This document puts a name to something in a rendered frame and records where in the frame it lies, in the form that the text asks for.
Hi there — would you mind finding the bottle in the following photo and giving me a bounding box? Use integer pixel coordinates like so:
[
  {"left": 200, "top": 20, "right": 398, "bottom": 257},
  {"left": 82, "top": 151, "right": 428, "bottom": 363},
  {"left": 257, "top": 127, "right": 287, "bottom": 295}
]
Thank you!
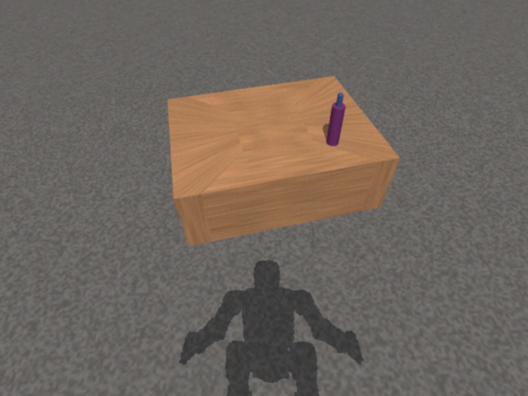
[{"left": 327, "top": 92, "right": 346, "bottom": 146}]

